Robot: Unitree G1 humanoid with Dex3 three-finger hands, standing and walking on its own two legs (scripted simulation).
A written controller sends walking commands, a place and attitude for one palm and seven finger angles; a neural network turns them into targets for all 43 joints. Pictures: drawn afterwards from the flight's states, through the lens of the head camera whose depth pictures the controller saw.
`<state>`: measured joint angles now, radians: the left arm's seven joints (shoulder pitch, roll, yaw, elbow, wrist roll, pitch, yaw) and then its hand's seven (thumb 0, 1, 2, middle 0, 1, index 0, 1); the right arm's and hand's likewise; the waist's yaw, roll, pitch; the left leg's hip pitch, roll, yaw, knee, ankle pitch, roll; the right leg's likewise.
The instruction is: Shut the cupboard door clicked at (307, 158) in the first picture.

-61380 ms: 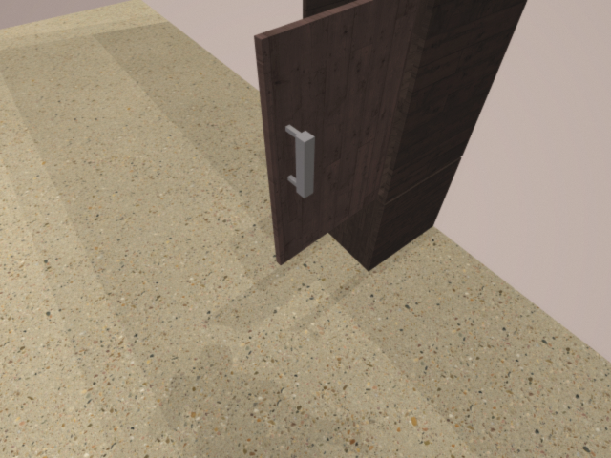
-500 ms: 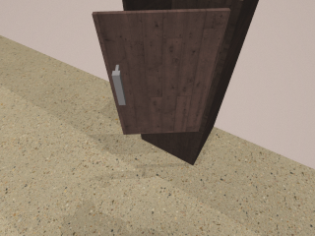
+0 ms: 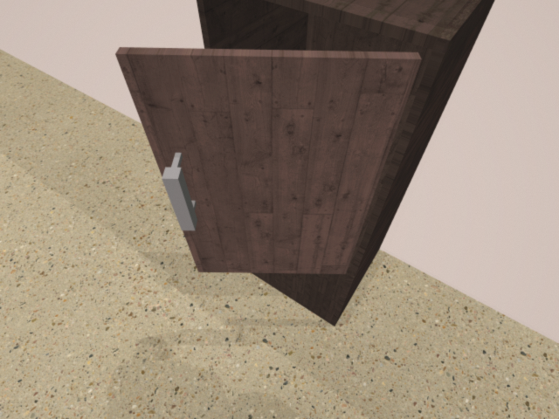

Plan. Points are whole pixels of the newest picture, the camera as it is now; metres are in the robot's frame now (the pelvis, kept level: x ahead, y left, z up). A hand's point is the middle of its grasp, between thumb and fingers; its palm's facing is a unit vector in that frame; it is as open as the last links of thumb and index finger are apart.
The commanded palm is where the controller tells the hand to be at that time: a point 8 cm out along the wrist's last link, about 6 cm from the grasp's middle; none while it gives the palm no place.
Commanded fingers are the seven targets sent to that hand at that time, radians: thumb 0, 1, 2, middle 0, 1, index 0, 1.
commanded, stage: come to a stop and stand still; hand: left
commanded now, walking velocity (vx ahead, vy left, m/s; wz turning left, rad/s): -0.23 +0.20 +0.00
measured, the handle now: (183, 192) +0.46 +0.20 +0.02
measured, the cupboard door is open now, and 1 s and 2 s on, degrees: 34 34 34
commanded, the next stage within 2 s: look again from close up in 1.02 s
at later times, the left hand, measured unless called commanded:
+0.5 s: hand out of the picture +0.03 +0.24 -0.18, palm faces +0.09 -0.97 -0.22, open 7.4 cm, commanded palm none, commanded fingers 0.00 0.90 0.90 -0.20 -0.30 -0.20 -0.30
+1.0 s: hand out of the picture -0.03 +0.18 -0.17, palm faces +0.00 -0.99 -0.16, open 7.3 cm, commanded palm none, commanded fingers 0.00 0.90 0.90 -0.20 -0.30 -0.20 -0.30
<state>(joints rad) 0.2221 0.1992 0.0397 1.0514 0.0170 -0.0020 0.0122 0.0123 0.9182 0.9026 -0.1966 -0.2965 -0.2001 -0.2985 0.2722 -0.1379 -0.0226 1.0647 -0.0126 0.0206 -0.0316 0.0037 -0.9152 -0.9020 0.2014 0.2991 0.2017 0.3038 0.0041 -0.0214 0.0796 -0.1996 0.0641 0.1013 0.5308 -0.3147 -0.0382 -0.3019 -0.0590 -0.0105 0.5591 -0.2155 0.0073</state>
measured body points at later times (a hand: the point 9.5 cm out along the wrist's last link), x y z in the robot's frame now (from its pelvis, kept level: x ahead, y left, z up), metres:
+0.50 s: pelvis -0.01 +0.03 +0.01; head +0.02 +0.06 +0.45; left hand +0.03 +0.29 -0.16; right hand +0.09 -0.21 -0.13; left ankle +0.00 +0.14 -0.73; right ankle -0.03 -0.11 -0.69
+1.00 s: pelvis -0.03 +0.01 +0.01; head -0.02 +0.02 +0.46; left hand -0.02 +0.23 -0.15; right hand -0.06 -0.22 -0.14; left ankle +0.00 +0.14 -0.73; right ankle -0.06 -0.09 -0.73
